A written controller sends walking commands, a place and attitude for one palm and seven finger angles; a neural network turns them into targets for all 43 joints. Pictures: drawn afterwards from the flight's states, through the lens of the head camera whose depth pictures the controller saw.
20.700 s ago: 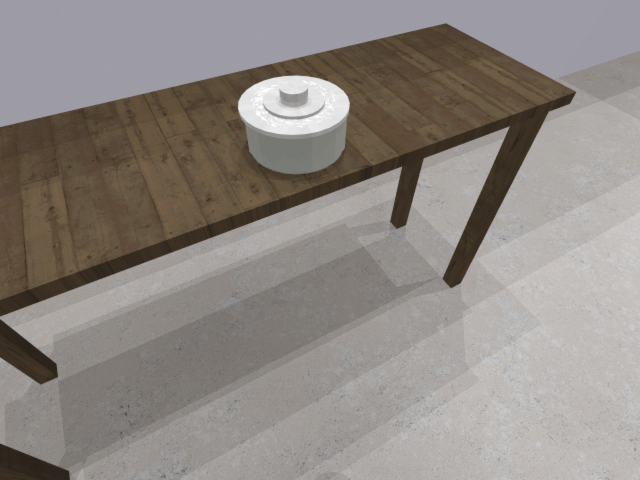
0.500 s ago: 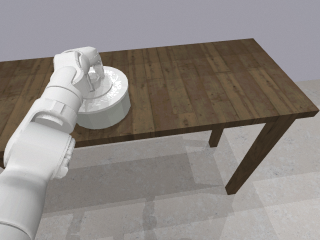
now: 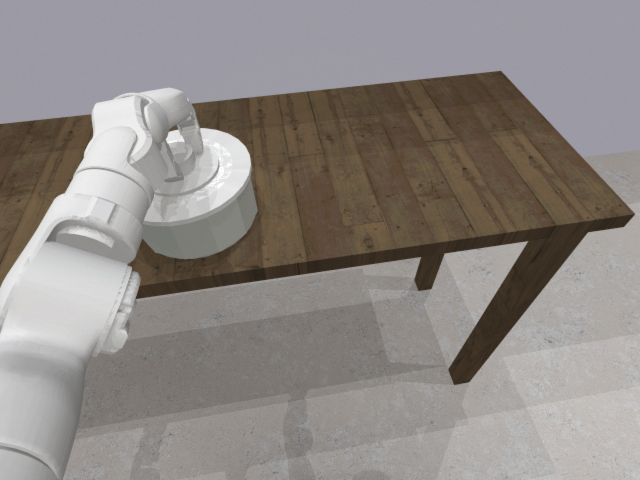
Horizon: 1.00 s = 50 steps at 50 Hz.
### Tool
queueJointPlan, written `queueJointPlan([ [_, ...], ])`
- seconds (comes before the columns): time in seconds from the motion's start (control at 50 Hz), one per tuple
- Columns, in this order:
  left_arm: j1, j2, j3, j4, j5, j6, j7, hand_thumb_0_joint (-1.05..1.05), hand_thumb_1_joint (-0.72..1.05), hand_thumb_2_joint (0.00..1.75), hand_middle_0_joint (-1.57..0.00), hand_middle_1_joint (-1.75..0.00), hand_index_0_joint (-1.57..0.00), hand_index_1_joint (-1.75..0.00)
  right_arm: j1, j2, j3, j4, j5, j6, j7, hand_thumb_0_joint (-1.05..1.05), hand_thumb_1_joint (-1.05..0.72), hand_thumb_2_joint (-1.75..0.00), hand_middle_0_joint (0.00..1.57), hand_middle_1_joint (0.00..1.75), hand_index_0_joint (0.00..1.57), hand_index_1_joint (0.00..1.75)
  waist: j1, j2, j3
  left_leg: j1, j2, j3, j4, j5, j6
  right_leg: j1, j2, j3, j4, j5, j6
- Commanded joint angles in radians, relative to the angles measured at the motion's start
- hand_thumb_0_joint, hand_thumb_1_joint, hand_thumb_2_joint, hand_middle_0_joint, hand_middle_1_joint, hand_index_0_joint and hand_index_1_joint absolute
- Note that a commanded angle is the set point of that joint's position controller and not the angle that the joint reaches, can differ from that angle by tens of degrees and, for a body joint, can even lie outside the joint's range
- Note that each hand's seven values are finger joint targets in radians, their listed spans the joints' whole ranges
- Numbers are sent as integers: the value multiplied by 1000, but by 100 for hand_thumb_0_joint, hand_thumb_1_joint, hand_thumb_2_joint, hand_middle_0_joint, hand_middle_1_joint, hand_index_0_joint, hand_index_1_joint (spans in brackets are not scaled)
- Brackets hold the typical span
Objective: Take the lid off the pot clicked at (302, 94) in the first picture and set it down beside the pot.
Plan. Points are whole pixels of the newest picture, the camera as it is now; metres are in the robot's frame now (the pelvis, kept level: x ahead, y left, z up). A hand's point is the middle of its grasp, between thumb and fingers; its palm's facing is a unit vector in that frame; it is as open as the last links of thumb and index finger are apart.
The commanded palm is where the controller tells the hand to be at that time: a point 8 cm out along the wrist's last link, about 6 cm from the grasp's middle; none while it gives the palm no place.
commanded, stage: lift the lid straight up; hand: left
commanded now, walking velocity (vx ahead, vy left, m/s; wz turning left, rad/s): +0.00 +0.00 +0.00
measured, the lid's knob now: (175, 157) +0.51 +0.17 +0.14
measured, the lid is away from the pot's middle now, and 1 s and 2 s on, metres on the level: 0.00 0.00 0.06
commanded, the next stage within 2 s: move the lid sideways beside the pot in 1.54 s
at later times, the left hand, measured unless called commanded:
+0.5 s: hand (158, 128) +0.47 +0.16 +0.22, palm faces -0.33 -0.12 -0.94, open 8.1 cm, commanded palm +0.47 +0.17 +0.29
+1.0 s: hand (140, 91) +0.47 +0.17 +0.26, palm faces -0.24 -0.12 -0.96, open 8.1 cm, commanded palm +0.46 +0.17 +0.33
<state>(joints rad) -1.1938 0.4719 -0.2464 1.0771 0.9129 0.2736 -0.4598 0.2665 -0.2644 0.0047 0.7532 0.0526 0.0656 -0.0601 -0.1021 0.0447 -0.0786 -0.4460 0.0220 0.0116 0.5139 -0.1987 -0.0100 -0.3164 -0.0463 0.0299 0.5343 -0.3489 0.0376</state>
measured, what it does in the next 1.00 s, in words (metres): stands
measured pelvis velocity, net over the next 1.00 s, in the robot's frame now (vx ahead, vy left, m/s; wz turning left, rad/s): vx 0.00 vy -0.01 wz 0.01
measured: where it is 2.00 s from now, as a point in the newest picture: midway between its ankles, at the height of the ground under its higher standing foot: outside the picture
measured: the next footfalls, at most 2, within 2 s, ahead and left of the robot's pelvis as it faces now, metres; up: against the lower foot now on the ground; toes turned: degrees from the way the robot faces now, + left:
none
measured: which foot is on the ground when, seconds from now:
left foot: down 0.00-1.00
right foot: down 0.00-1.00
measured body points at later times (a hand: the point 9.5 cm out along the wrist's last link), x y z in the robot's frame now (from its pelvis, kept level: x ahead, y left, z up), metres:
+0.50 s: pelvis +0.00 -0.01 +0.00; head +0.02 -0.03 +0.45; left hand +0.48 +0.17 +0.27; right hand +0.10 -0.27 -0.13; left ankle +0.03 +0.13 -0.73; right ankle -0.05 -0.15 -0.73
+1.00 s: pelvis +0.00 -0.01 +0.00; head +0.02 -0.03 +0.45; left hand +0.48 +0.17 +0.31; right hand +0.09 -0.27 -0.13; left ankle +0.03 +0.13 -0.73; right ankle -0.05 -0.15 -0.73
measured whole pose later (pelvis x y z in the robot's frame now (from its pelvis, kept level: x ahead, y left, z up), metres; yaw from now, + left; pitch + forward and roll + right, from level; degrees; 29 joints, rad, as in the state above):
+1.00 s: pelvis +0.00 -0.01 +0.00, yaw +1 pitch +6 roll +1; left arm -1.35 0.49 -0.27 1.05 0.94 0.37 -0.54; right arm 0.25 -0.27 0.01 0.76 0.05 0.03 -0.04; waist -0.08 0.05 -0.09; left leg -0.41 0.02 0.00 0.48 -0.18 -0.02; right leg -0.28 -0.05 0.02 0.52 -0.35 0.03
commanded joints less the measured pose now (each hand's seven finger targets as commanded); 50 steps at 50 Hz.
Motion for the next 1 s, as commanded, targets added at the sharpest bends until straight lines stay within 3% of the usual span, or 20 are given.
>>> queueJointPlan([
  [0.0,-740,284,91,-334,25,-18,69,0,66,100,-78,-113,-73,-108,-14,-138,-45,-106,-2,-61,-10,0,-90,-90,20,30,20,30,8,35,-524,497,-64,-13,29,403,84,-43,90,-63,-52,425,-59],
  [0.04,-697,289,101,-295,28,-9,64,0,66,100,-78,-113,-73,-108,-18,-140,-43,-103,-1,-61,-9,0,-90,-90,20,30,20,30,12,-10,-507,471,-69,-8,23,386,85,-30,88,-62,-53,434,-58],
  [0.06,-690,250,71,-264,23,1,56,0,66,100,-78,-113,-73,-108,-25,-137,-40,-101,2,-59,-7,0,-90,-90,20,30,20,30,9,-20,-463,445,-74,-2,17,362,85,-42,88,-67,-57,427,-57],
  [0.08,-681,230,59,-277,12,8,52,0,66,100,-78,-113,-73,-108,-20,-142,-43,-102,2,-57,-2,0,-90,-90,20,30,20,30,14,-17,-474,454,-71,-2,18,394,84,-33,87,-70,-55,443,-60],
  [0.16,-677,245,68,-230,29,43,37,0,66,100,-78,-113,-73,-108,-44,-142,-35,-99,1,-46,2,0,-90,-90,20,30,20,30,20,-40,-413,421,-77,0,8,366,83,-39,85,-68,-61,436,-59],
  [0.26,-738,268,64,-232,36,54,22,0,66,100,-78,-113,-73,-108,-60,-142,-30,-105,0,-41,-6,0,-90,-90,20,30,20,30,13,-85,-409,399,-83,6,-3,308,85,-18,81,-62,-66,436,-56],
  [0.28,-747,234,37,-249,29,52,18,0,66,100,-78,-113,-73,-108,-59,-140,-32,-110,-1,-43,-7,0,-90,-90,20,30,20,30,11,-69,-416,411,-84,9,1,314,86,-21,81,-60,-70,439,-57],
  [0.3,-769,259,53,-252,35,51,21,0,66,100,-78,-113,-73,-108,-54,-142,-33,-107,-2,-44,-8,0,-90,-90,20,30,20,30,8,-76,-432,417,-82,3,0,308,85,-18,81,-60,-68,430,-55],
  [0.42,-831,244,37,-283,35,47,12,0,66,100,-78,-113,-73,-108,-51,-137,-32,-105,-3,-60,-10,0,-90,-90,20,30,20,30,4,-25,-460,452,-83,-3,1,318,81,-28,81,-59,-67,426,-57],
  [0.48,-801,211,15,-226,24,61,5,0,66,100,-78,-113,-73,-108,-50,-143,-32,-97,-1,-55,-10,0,-90,-90,20,30,20,30,1,-34,-412,427,-83,2,-3,308,80,-39,82,-67,-75,417,-62],
  [0.5,-820,261,48,-229,40,61,9,0,66,100,-78,-113,-73,-108,-49,-143,-31,-96,-3,-57,-9,0,-90,-90,20,30,20,30,6,-41,-429,423,-83,1,-6,288,79,-27,81,-59,-74,408,-58],
  [0.54,-838,289,65,-236,49,57,11,0,66,100,-78,-113,-73,-108,-56,-142,-28,-99,-3,-62,-10,0,-90,-90,20,30,20,30,13,-36,-450,418,-85,-3,-8,289,79,-13,79,-58,-68,414,-60],
  [0.58,-827,247,35,-232,39,58,7,0,66,100,-78,-113,-73,-108,-52,-145,-30,-98,-5,-65,-10,0,-90,-90,20,30,20,30,9,-36,-448,427,-85,0,1,342,81,-14,80,-62,-68,446,-62],
  [0.62,-838,267,47,-215,56,63,8,0,66,100,-78,-113,-73,-108,-49,-142,-30,-96,-3,-65,-7,0,-90,-90,20,30,20,30,11,-30,-434,417,-83,-2,-4,318,80,-24,80,-58,-70,422,-60],
  [0.68,-835,251,43,-279,36,59,2,0,66,100,-78,-113,-73,-108,-63,-143,-32,-109,-4,-75,-5,0,-90,-90,20,30,20,30,21,-32,-485,455,-79,-3,4,394,83,4,77,-58,-62,462,-60],
  [0.8,-803,361,121,-223,64,73,-5,0,66,100,-78,-113,-73,-108,-60,-147,-28,-106,-7,-69,-4,0,-90,-90,20,30,20,30,37,-83,-460,398,-84,6,2,376,87,42,71,-52,-60,490,-51],
  [0.84,-828,295,60,-224,62,81,-11,0,66,100,-78,-113,-73,-108,-59,-143,-28,-107,1,-65,-2,0,-90,-90,20,30,20,30,22,-79,-415,395,-81,7,-6,357,85,7,74,-58,-69,460,-52],
  [0.88,-836,238,22,-258,49,82,-13,0,66,100,-78,-113,-73,-108,-66,-141,-29,-113,3,-71,3,0,-90,-90,20,30,20,30,20,-51,-421,431,-75,2,1,411,85,-10,76,-60,-73,457,-57],
  [0.9,-861,265,38,-295,55,83,-10,0,66,100,-78,-113,-73,-108,-64,-143,-30,-115,1,-73,7,0,-90,-90,20,30,20,30,23,-19,-453,457,-71,-3,4,421,82,-11,76,-58,-67,450,-54],
  [0.98,-870,219,13,-306,35,88,-20,0,66,100,-78,-113,-73,-108,-78,-138,-28,-117,1,-82,4,0,-90,-90,20,30,20,30,18,-25,-451,465,-76,-9,2,408,84,-14,77,-64,-72,431,-59],
])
